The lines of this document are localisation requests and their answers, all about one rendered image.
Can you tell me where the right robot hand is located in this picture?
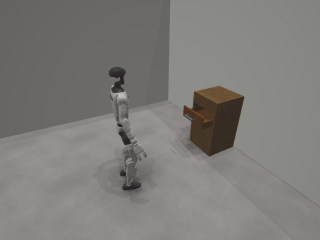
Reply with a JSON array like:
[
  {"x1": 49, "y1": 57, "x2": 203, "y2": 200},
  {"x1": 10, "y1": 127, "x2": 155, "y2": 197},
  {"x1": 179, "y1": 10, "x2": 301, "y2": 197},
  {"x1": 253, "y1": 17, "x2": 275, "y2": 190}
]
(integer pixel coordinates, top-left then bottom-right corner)
[{"x1": 133, "y1": 143, "x2": 147, "y2": 161}]

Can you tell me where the right robot upper arm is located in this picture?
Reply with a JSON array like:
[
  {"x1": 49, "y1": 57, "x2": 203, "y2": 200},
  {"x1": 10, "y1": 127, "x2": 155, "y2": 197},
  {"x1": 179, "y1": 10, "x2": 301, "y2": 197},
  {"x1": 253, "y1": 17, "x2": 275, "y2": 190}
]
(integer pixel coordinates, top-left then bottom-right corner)
[{"x1": 117, "y1": 93, "x2": 128, "y2": 125}]

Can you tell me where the robot head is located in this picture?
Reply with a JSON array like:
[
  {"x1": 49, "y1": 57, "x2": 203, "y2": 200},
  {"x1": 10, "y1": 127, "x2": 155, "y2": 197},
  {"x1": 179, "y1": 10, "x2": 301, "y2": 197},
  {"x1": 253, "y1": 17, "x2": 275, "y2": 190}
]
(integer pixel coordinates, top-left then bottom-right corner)
[{"x1": 109, "y1": 67, "x2": 126, "y2": 93}]

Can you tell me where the right robot forearm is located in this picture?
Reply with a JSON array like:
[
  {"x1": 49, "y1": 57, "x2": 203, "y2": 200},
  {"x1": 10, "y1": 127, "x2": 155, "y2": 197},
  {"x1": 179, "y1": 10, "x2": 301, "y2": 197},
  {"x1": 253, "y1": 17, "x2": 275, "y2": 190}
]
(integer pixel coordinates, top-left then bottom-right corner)
[{"x1": 122, "y1": 119, "x2": 139, "y2": 146}]

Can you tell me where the handle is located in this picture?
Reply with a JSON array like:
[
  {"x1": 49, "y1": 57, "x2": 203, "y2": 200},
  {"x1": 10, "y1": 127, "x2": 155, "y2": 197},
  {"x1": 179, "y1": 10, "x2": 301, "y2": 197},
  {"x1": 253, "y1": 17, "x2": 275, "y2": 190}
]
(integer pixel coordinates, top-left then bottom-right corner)
[{"x1": 184, "y1": 114, "x2": 196, "y2": 122}]

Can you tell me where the cabinet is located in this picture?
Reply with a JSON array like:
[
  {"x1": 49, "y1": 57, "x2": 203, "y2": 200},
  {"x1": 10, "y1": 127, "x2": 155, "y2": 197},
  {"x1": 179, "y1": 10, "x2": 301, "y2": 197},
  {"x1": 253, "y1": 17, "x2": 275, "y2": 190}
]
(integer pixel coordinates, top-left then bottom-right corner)
[{"x1": 190, "y1": 86, "x2": 244, "y2": 157}]

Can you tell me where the right robot shin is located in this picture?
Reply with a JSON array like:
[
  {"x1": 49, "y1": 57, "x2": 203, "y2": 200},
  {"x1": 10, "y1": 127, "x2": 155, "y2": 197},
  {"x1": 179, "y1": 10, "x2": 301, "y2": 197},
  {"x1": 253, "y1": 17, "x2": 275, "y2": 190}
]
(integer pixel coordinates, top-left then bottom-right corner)
[{"x1": 126, "y1": 161, "x2": 137, "y2": 186}]

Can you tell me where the drawer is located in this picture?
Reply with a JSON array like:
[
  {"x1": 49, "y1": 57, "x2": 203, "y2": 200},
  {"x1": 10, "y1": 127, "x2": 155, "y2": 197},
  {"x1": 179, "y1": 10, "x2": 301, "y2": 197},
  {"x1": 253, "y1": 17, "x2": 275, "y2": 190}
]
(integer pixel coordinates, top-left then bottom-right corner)
[{"x1": 183, "y1": 105, "x2": 215, "y2": 129}]

